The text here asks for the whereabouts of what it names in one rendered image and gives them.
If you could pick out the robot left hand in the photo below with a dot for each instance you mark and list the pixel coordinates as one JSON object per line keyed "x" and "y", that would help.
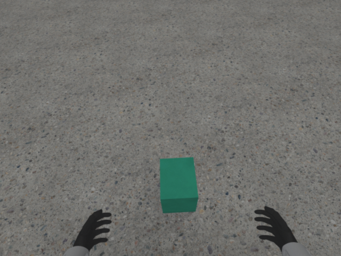
{"x": 86, "y": 236}

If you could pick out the carton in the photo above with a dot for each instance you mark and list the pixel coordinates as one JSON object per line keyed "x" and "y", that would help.
{"x": 178, "y": 186}

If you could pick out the right robot forearm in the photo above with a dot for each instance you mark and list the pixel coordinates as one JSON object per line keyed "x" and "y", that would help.
{"x": 295, "y": 249}

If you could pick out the robot right hand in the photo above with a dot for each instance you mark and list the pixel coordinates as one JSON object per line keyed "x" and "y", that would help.
{"x": 282, "y": 233}

